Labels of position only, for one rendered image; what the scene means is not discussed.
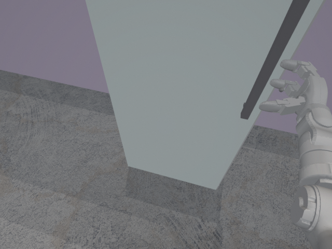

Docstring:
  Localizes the fridge door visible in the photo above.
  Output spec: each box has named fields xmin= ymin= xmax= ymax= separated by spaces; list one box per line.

xmin=85 ymin=0 xmax=323 ymax=190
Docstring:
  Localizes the robot right upper arm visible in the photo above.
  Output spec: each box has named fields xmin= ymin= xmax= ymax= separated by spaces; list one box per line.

xmin=290 ymin=184 xmax=332 ymax=249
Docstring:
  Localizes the robot right hand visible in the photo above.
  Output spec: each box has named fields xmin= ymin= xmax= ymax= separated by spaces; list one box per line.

xmin=259 ymin=60 xmax=328 ymax=115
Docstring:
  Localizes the handle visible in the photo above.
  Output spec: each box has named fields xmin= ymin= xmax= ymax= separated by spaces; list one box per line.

xmin=241 ymin=0 xmax=310 ymax=120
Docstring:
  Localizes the robot right forearm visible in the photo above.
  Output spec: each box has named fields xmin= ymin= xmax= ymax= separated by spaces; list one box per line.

xmin=296 ymin=103 xmax=332 ymax=189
